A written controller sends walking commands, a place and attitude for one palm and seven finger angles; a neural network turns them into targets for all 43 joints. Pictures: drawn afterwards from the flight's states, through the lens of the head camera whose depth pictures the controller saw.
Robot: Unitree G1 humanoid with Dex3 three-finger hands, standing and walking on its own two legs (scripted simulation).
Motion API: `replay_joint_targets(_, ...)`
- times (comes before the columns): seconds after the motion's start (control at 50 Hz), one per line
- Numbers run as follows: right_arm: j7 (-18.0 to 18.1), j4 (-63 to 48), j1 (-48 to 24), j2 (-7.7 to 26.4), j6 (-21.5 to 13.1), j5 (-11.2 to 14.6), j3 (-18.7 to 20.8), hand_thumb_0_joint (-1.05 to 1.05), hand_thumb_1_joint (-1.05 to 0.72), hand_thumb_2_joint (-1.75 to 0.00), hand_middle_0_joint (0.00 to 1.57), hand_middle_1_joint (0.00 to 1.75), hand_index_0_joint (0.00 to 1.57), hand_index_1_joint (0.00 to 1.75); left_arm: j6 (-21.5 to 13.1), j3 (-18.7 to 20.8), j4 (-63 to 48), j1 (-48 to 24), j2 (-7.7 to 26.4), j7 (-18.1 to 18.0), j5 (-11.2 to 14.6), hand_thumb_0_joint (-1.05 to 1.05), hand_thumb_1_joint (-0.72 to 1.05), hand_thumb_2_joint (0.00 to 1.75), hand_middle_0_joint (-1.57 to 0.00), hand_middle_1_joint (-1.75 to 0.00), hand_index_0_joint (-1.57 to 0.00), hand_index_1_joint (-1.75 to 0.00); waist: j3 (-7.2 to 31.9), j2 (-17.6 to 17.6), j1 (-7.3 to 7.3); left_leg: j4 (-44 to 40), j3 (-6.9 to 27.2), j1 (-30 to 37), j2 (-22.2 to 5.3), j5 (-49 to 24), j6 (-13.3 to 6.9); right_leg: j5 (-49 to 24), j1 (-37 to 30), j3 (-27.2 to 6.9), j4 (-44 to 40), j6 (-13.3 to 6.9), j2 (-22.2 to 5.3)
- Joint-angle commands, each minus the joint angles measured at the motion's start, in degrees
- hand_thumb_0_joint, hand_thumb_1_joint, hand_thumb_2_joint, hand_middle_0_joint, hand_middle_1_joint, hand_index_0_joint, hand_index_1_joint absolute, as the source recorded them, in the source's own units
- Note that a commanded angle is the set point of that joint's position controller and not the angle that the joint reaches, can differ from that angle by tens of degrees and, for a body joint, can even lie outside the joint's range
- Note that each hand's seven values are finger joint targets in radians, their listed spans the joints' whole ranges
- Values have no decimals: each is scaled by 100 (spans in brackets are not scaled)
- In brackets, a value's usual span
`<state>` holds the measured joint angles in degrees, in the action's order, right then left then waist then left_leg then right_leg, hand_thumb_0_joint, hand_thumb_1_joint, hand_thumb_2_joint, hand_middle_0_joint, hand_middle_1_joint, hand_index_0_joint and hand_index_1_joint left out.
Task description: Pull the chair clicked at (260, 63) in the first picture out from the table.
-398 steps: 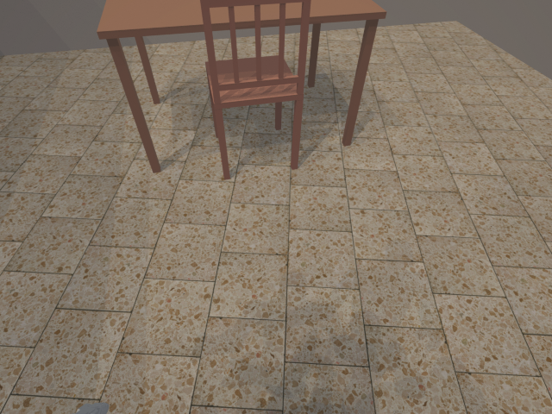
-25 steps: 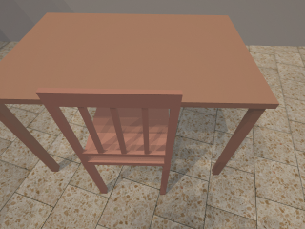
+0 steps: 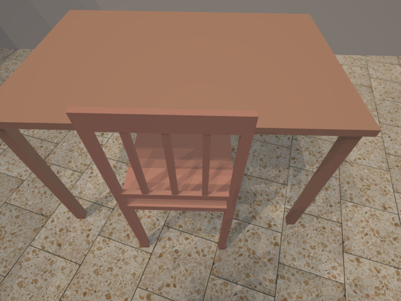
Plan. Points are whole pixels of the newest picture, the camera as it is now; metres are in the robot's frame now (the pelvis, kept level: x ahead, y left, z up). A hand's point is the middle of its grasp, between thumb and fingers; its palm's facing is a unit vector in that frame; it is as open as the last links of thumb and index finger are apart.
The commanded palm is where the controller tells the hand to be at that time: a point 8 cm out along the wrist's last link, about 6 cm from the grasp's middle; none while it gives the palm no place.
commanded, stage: look again from close up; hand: left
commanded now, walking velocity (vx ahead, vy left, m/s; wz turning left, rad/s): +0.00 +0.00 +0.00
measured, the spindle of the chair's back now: (171, 166) +0.46 +0.11 -0.08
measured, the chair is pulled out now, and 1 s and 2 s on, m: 0.00 0.00 0.00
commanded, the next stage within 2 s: raise the hand toward the chair's back in 0.52 s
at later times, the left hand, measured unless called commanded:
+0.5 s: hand out of the picture -0.02 +0.19 -0.17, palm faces -0.01 -0.98 -0.22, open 7.4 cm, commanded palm none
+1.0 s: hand (121, 289) +0.15 +0.17 -0.06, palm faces -0.01 -1.00 +0.01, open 8.9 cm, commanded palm +0.11 +0.23 -0.06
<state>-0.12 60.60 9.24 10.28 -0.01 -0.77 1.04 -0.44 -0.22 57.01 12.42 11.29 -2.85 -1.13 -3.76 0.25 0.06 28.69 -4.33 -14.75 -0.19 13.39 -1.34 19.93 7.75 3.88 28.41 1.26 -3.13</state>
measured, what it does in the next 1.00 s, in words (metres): lowers itself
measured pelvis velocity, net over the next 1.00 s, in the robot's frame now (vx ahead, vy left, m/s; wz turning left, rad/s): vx -0.06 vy -0.02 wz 0.00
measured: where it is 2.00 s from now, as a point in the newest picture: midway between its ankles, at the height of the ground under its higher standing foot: outside the picture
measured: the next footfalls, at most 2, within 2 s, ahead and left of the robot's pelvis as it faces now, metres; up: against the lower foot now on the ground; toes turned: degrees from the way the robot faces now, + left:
none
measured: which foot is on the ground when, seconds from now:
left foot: down 0.00-1.00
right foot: down 0.00-1.00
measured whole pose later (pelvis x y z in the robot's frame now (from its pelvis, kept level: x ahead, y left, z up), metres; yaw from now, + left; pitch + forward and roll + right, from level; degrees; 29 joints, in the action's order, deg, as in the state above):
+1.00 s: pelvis -0.06 -0.02 -0.08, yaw +0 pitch +12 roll -1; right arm -1.0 30.1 6.6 16.6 -15.0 0.7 4.0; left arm -30.2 9.4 11.2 20.1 10.7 18.1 14.3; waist 9.0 -1.9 -0.2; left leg 62.9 -2.4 -52.4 -3.4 22.6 -0.3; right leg 31.7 45.6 4.3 65.2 -1.0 -2.0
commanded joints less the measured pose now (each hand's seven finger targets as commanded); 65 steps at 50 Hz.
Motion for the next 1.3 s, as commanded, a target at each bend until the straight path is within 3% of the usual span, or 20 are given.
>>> replay_joint_targets(0.0, 47, -178, 249, 681, -121, -1, 110, 0, -90, -90, 20, 30, 20, 30, -92, 128, -158, 411, 656, -9, 24, 0, 90, 90, -20, -30, -20, -30, 259, 30, -4, -496, 795, 596, -558, -1267, -121, -955, 477, -415, -529, -175, -354)
replay_joint_targets(0.58, 84, 318, 851, 412, -148, 44, 7, 0, -90, -90, 20, 30, 20, 30, -79, 44, 343, 1026, 358, 11, 17, 0, 90, 90, -20, -30, -20, -30, -6, -38, -11, -863, 736, 513, -566, -567, -124, -607, 677, -447, -694, -232, -416)
replay_joint_targets(0.6, 86, -100, 510, 634, -181, 45, -5, 0, -90, -90, 20, 30, 20, 30, -177, 34, 497, 1128, 364, -156, -70, 0, 90, 90, -20, -30, -20, -30, 72, -422, 63, 198, 719, 266, -745, -1771, -18, -1749, 575, -651, -775, -216, -428)
replay_joint_targets(0.62, 563, -1862, 204, 1588, -958, 68, 389, 0, -90, -90, 20, 30, 20, 30, -1230, 1760, -8302, -2835, 2738, -283, 922, 0, 88, 89, -20, -30, -20, -30, 2341, 941, -492, -21, 443, 1859, 14, -1641, 106, -2645, 682, -253, -683, -262, 47)
replay_joint_targets(0.64, 602, -1712, 209, 1044, -1607, 165, -53, 0, -90, -90, 20, 30, 20, 30, -895, 418, -6857, -634, 1164, -356, 424, 0, 85, 88, -20, -29, -20, -29, 2316, 1285, 53, -468, 561, 2106, -367, -2480, 266, -1549, 595, -119, 19, -444, 71)
replay_joint_targets(0.66, 423, -1492, 428, 835, -1865, 204, -39, 0, -90, -90, 20, 30, 20, 30, -244, -70, -5030, 1208, -179, -391, 646, 0, 83, 87, -19, -29, -19, -29, 1568, 452, -65, -514, 546, 1381, -360, -2378, 196, -760, 998, 211, 377, -311, 194)
replay_joint_targets(0.68, 368, -1768, 372, 1050, -1900, 298, -20, 0, -90, -90, 20, 30, 20, 30, -365, -321, -5910, 639, -332, -244, 915, 0, 81, 86, -19, -29, -19, -29, 1050, 130, -107, -397, 623, 848, -295, -1405, 132, -546, 1216, 279, 255, -212, 210)
replay_joint_targets(0.7, 369, -2009, 194, 1191, -1989, 280, 71, 0, -90, -90, 20, 30, 20, 30, -622, 155, -6084, 276, 189, -169, 919, 0, 78, 85, -19, -28, -19, -28, 856, -59, -193, -201, 659, 363, -197, -407, 81, -472, 1418, 241, 89, -207, 215)
replay_joint_targets(0.72, 352, -2119, 148, 1155, -1992, 215, 91, 0, -90, -90, 20, 30, 20, 30, -771, 372, -5344, 715, 193, -60, 907, 0, 76, 84, -19, -28, -19, -28, 274, -560, -284, -39, 715, -257, -106, 258, 38, -180, 1774, 329, 59, -203, 255)
replay_joint_targets(0.74, 278, -2268, 198, 1267, -1989, 123, 142, 0, -90, -90, 20, 30, 20, 30, -1123, 484, -4943, 705, 131, 147, 973, 0, 74, 83, -18, -27, -18, -27, 180, -1066, -325, 266, 764, -788, -44, 648, 52, 193, 2329, 366, 242, -191, 290)
replay_joint_targets(0.76, 212, -2443, 114, 1247, -1987, 58, 229, 0, -90, -90, 20, 30, 20, 30, -1591, 687, -4667, 1054, 78, 398, 1053, 0, 71, 82, -18, -27, -18, -27, 344, -1167, -144, 582, 761, -1201, -37, 782, 108, 454, 2667, 386, 610, -226, 334)
replay_joint_targets(0.8, 38, -2809, -216, 1159, -1995, -3, 304, 0, -90, -90, 20, 30, 20, 30, -2528, 922, -4258, 2044, -81, 1054, 1281, 0, 67, 80, -18, -26, -18, -26, 776, -933, 287, 1309, 596, -1894, -13, 770, 189, 701, 3175, 327, 1386, -305, 330)
replay_joint_targets(0.82, -72, -2920, -224, 1131, -1965, 31, 341, 0, -90, -90, 20, 30, 20, 30, -2962, 1180, -4113, 2328, 73, 1419, 1347, 0, 64, 79, -17, -26, -17, -26, 1072, -346, 480, 1612, 485, -2044, 34, 574, 232, 523, 3165, 221, 1734, -382, 309)
replay_joint_targets(0.86, -187, -3281, -462, 1147, -1934, 37, 411, 0, -90, -90, 20, 30, 20, 30, -3687, 1395, -4401, 2014, 351, 2031, 1475, 0, 60, 77, -17, -25, -17, -25, 1490, 52, 498, 2333, 372, -2523, 39, 583, 223, 441, 3639, 54, 2419, -424, 258)
replay_joint_targets(0.92, -125, -3882, -652, 1162, -1753, 161, 437, 0, -90, -90, 20, 30, 20, 30, -3317, 1579, -4881, 1801, 538, 2244, 1707, 0, 53, 74, -16, -24, -16, -24, 1816, -154, 483, 2645, 358, -3034, 64, 1164, 115, 1058, 3854, -168, 2578, -352, 286)
replay_joint_targets(0.96, 10, -4210, -709, 1138, -1711, 225, 397, 0, -90, -90, 20, 30, 20, 30, -3049, 1503, -6017, 1184, 648, 2164, 1845, 0, 48, 72, -16, -23, -16, -23, 2049, 71, 328, 2812, 377, -3124, 60, 1493, 45, 1584, 3958, -397, 2430, -297, 261)
replay_joint_targets(1.06, 342, -4030, -119, 984, -1691, 150, 299, 0, -90, -90, 20, 30, 20, 30, -3105, 1155, -7907, 292, 839, 1660, 1547, 0, 36, 67, -15, -22, -15, -22, 2282, 696, -133, 3249, 602, -2797, -127, 1083, -82, 1127, 4238, -503, 2540, -327, 365)
replay_joint_targets(1.12, 473, -3697, -25, 999, -1760, 144, 204, 0, -90, -90, 20, 30, 20, 30, -3059, 1046, -7520, 18, 838, 1799, 1498, 0, 29, 64, -14, -20, -14, -20, 2163, 450, -337, 3539, 652, -2988, -170, 828, -124, 832, 4411, -438, 2627, -277, 414)
replay_joint_targets(1.18, 553, -3530, -131, 967, -1810, 200, 152, 0, -90, -90, 20, 30, 20, 30, -2702, 1216, -6838, 220, 881, 2076, 1643, 0, 22, 61, -13, -19, -13, -19, 2056, 299, -256, 3514, 665, -3278, -152, 1010, -84, 1191, 4269, -488, 2440, -262, 380)
replay_joint_targets(1.28, 552, -3565, -340, 856, -1755, 228, 166, 0, -90, -90, 20, 30, 20, 30, -2054, 1598, -6709, 861, 930, 2102, 1841, 0, 11, 56, -12, -18, -12, -18, 2702, 181, 93, 3217, 643, -2908, -111, 391, -85, 511, 3519, -436, 2361, -207, 296)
